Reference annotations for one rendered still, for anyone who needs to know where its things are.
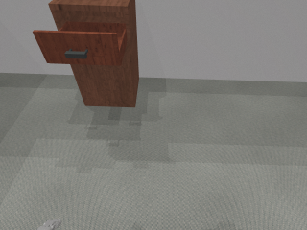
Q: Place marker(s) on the cabinet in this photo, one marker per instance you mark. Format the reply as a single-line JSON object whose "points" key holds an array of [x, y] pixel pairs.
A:
{"points": [[104, 85]]}

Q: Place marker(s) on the handle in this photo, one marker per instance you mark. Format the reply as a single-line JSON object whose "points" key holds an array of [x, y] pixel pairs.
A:
{"points": [[76, 54]]}

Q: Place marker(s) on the drawer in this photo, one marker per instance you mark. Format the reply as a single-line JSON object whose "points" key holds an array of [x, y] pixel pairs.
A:
{"points": [[106, 43]]}

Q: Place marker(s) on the left robot hand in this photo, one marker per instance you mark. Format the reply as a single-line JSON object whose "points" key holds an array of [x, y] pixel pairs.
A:
{"points": [[50, 225]]}

